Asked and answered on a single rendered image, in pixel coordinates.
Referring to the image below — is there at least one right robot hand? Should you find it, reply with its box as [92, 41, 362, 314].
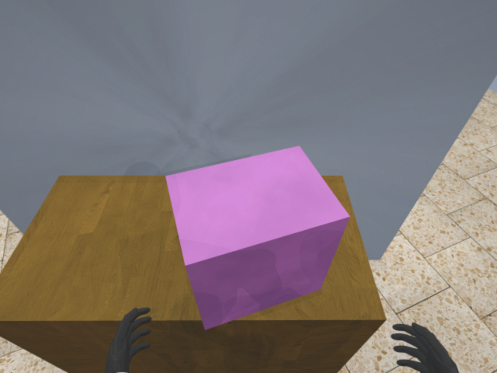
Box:
[391, 322, 459, 373]

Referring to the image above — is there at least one pedestal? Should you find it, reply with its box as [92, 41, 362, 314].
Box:
[0, 176, 386, 373]

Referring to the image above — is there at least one left robot hand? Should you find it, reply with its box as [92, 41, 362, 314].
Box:
[104, 308, 151, 373]

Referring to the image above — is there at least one carton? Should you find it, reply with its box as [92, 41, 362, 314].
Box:
[165, 146, 350, 330]

